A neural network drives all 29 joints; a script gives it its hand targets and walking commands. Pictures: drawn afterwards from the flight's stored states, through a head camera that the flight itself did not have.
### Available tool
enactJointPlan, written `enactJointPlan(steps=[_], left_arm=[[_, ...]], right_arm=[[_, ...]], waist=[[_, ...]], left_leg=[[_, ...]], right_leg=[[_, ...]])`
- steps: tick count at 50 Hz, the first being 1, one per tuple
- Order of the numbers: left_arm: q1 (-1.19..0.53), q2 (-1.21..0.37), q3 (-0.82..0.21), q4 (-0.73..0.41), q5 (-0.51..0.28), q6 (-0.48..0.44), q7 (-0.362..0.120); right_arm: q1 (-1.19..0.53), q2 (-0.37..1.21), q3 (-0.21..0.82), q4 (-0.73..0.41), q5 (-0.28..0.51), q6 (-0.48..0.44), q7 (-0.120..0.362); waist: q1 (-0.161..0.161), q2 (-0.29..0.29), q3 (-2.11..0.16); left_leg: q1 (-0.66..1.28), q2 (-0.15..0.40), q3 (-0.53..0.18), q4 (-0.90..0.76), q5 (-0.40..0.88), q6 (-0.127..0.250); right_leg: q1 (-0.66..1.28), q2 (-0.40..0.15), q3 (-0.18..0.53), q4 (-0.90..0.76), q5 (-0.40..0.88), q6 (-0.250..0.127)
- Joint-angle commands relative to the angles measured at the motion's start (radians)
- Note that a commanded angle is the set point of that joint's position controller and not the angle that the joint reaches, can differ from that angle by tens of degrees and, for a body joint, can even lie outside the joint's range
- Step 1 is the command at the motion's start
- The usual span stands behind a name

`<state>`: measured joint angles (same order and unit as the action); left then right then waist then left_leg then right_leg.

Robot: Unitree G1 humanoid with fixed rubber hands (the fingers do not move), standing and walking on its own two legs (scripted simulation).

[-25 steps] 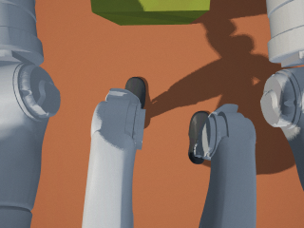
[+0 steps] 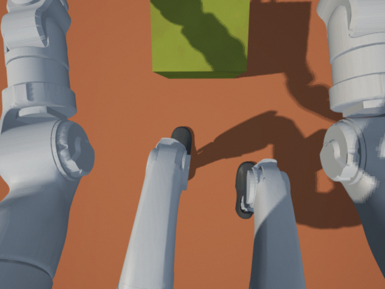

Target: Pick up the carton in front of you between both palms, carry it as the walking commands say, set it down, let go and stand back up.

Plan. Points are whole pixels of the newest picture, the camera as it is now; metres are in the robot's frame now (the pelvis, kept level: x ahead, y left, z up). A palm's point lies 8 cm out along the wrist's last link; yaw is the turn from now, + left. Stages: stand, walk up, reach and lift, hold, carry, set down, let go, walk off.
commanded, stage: set down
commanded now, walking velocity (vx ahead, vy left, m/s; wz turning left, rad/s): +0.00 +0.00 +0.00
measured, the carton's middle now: (200, 36) +0.54 +0.12 -0.41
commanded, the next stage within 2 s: let go in 0.26 s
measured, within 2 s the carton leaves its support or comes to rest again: neither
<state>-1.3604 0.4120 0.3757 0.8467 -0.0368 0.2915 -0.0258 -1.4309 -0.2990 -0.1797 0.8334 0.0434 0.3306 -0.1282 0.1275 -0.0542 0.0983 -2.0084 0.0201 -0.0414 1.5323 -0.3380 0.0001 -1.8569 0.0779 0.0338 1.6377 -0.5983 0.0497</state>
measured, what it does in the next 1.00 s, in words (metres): rises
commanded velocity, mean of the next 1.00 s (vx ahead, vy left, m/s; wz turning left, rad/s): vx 0.00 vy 0.00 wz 0.00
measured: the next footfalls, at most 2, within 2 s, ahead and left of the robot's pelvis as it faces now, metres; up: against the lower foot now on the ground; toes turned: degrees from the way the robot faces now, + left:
none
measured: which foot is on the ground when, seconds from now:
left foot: down 0.00-1.00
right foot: down 0.00-1.00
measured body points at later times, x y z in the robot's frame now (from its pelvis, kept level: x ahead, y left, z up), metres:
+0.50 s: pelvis +0.03 +0.01 +0.13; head +0.34 +0.06 +0.45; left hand +0.49 +0.32 +0.01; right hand +0.56 -0.08 +0.02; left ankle +0.13 +0.12 -0.50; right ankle +0.05 -0.13 -0.50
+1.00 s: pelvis +0.07 +0.02 +0.22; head +0.23 +0.05 +0.64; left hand +0.30 +0.29 +0.12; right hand +0.39 -0.15 +0.12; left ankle +0.13 +0.12 -0.50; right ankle +0.05 -0.13 -0.50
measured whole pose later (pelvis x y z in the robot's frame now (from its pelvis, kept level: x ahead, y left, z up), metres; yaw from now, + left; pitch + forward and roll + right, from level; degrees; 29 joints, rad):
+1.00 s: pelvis +0.07 +0.02 +0.22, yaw +5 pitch +17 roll -1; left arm -0.09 0.23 0.11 0.49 0.01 0.03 -0.09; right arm -0.18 -0.12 -0.14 0.56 -0.07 0.03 -0.01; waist 0.06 -0.02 0.05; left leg -0.75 -0.02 -0.01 0.61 -0.16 0.02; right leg -0.60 0.00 0.06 0.65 -0.35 0.04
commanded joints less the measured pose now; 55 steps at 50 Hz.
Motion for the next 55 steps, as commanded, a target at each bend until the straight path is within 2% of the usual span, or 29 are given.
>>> enactJointPlan(steps=[1,12,17,23,26,28,31,37,42,46,51,55], left_arm=[[-0.227,0.140,0.015,-0.120,0.007,-0.021,-0.010],[-0.149,0.103,0.076,-0.074,0.079,-0.071,-0.040],[-0.058,0.080,0.082,-0.074,0.126,-0.087,-0.065],[0.207,0.077,0.039,-0.197,0.186,-0.097,-0.117],[0.331,0.066,-0.003,-0.274,0.185,-0.109,-0.131],[0.410,0.049,-0.030,-0.309,0.172,-0.119,-0.135],[0.549,0.015,-0.067,-0.328,0.148,-0.141,-0.134],[0.831,-0.048,-0.129,-0.349,0.098,-0.199,-0.116],[1.018,-0.074,-0.188,-0.401,0.063,-0.244,-0.089],[1.162,-0.092,-0.232,-0.439,0.044,-0.273,-0.070],[1.347,-0.113,-0.275,-0.489,0.031,-0.293,-0.051],[1.468,-0.112,-0.300,-0.517,0.028,-0.293,-0.040]], right_arm=[[-0.260,-0.093,-0.019,-0.121,-0.012,-0.023,0.007],[-0.173,-0.042,-0.055,-0.081,-0.056,-0.063,0.034],[-0.065,0.001,-0.092,-0.087,-0.114,-0.073,0.032],[0.222,0.105,-0.100,-0.249,-0.176,-0.080,-0.003],[0.357,0.136,-0.078,-0.346,-0.178,-0.099,-0.009],[0.431,0.146,-0.062,-0.391,-0.173,-0.115,-0.006],[0.554,0.150,-0.045,-0.411,-0.166,-0.146,0.010],[0.822,0.138,-0.031,-0.359,-0.161,-0.217,0.046],[1.012,0.117,-0.012,-0.339,-0.139,-0.271,0.078],[1.143,0.098,0.011,-0.352,-0.118,-0.306,0.104],[1.301,0.072,0.042,-0.378,-0.100,-0.335,0.130],[1.418,0.061,0.070,-0.397,-0.088,-0.348,0.140]], waist=[[0.056,0.019,-1.260],[0.058,-0.003,-1.132],[0.038,0.009,-1.139],[0.022,0.040,-1.203],[0.018,0.065,-1.158],[0.013,0.077,-1.101],[0.001,0.085,-1.003],[-0.034,0.102,-0.839],[-0.059,0.125,-0.706],[-0.066,0.132,-0.590],[-0.070,0.115,-0.459],[-0.078,0.075,-0.348]], left_leg=[[1.221,-0.068,0.094,-0.090,0.554,-0.023],[1.265,-0.065,0.093,-0.330,0.545,-0.013],[1.358,-0.062,0.089,-0.420,0.570,-0.007],[1.574,-0.063,0.075,-0.516,0.709,0.013],[1.697,-0.055,0.053,-0.565,0.738,0.015],[1.751,-0.049,0.038,-0.603,0.708,0.010],[1.799,-0.040,0.018,-0.658,0.641,0.002],[1.876,-0.027,-0.021,-0.761,0.531,-0.006],[1.928,-0.021,-0.036,-0.854,0.435,-0.014],[1.963,-0.023,-0.033,-0.920,0.378,-0.019],[2.019,-0.037,-0.008,-0.986,0.364,-0.025],[2.049,-0.054,0.026,-1.027,0.390,-0.028]], right_leg=[[0.164,0.075,-0.127,-0.269,0.190,0.007],[0.361,0.059,-0.092,-0.516,0.277,0.021],[0.469,0.055,-0.087,-0.616,0.332,0.027],[0.634,0.057,-0.077,-0.735,0.451,0.040],[0.627,0.053,-0.076,-0.797,0.427,0.041],[0.630,0.048,-0.078,-0.835,0.389,0.035],[0.654,0.038,-0.083,-0.878,0.339,0.025],[0.745,0.018,-0.076,-0.946,0.290,0.000],[0.877,0.002,-0.062,-1.009,0.267,-0.023],[1.012,-0.011,-0.053,-1.063,0.264,-0.036],[1.194,-0.021,-0.047,-1.141,0.291,-0.048],[1.330,-0.029,-0.039,-1.221,0.338,-0.049]])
